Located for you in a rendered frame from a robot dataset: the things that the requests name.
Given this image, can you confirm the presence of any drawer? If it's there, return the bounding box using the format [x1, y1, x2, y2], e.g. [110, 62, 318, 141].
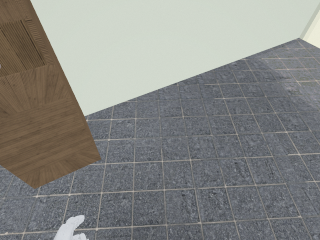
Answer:
[0, 19, 47, 77]

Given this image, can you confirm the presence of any cabinet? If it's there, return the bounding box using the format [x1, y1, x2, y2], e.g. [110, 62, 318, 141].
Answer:
[0, 0, 101, 189]

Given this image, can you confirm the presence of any left robot hand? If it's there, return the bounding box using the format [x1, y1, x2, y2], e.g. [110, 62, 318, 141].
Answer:
[53, 215, 89, 240]

